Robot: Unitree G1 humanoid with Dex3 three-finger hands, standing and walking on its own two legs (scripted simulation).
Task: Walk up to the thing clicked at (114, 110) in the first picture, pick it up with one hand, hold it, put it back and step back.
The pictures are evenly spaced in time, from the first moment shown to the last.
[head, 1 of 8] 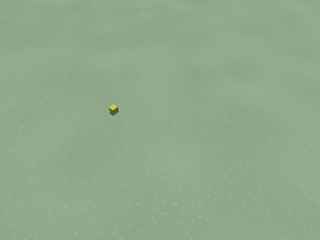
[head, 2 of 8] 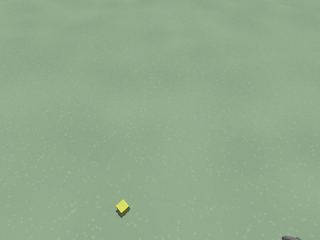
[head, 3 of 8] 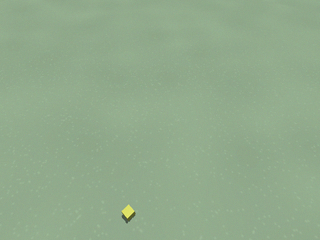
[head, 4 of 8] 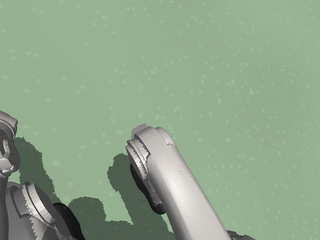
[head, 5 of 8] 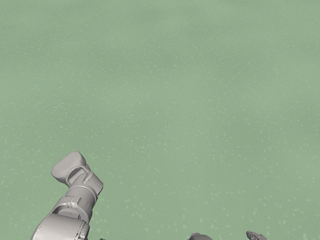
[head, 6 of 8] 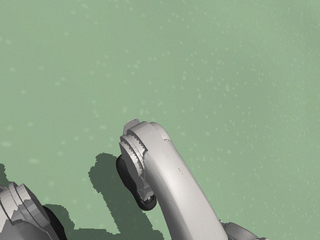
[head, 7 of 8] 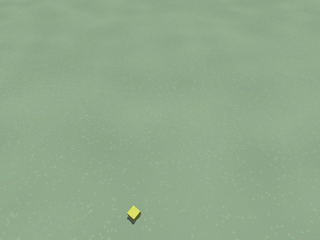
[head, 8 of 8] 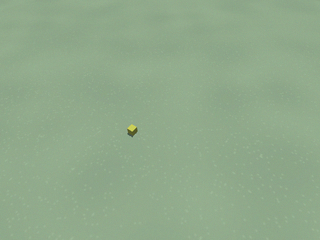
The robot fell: no
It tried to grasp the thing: yes
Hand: left
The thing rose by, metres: 0.67
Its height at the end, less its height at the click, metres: +0.00
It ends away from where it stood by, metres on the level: 0.03
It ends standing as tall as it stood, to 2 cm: yes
